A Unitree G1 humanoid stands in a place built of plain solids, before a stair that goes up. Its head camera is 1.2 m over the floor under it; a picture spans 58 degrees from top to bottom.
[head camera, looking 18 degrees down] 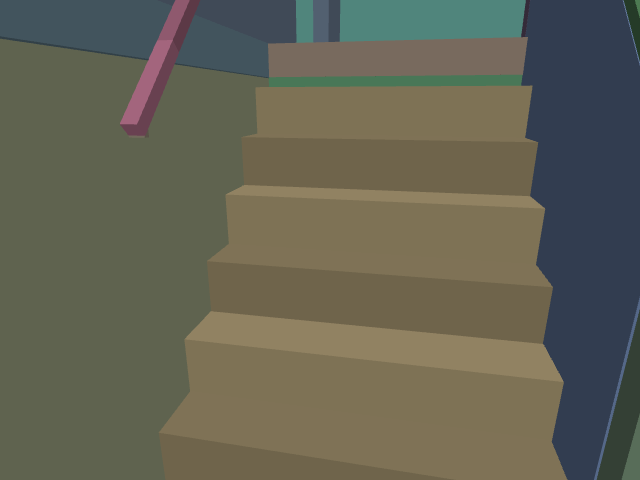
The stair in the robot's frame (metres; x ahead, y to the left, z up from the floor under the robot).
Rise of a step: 0.21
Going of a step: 0.21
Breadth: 1.20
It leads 11 degrees to the right of straight ahead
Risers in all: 7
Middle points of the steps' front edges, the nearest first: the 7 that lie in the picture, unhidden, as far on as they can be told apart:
0.98 -0.08 0.21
1.19 -0.12 0.42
1.39 -0.16 0.63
1.60 -0.20 0.84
1.80 -0.25 1.05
2.01 -0.29 1.25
2.21 -0.33 1.46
